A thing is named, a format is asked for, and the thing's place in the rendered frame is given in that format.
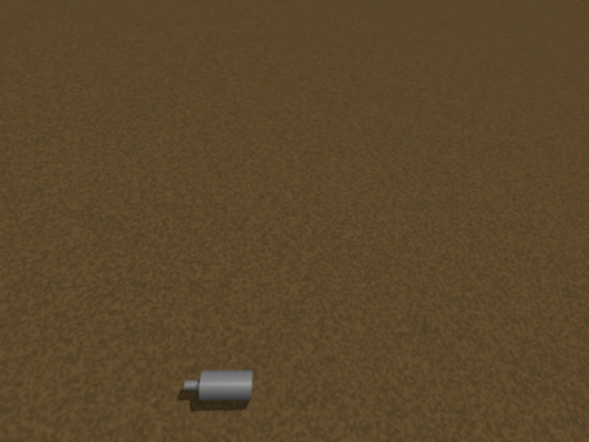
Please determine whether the bottle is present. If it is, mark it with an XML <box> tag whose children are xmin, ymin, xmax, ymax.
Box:
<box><xmin>184</xmin><ymin>370</ymin><xmax>252</xmax><ymax>401</ymax></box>

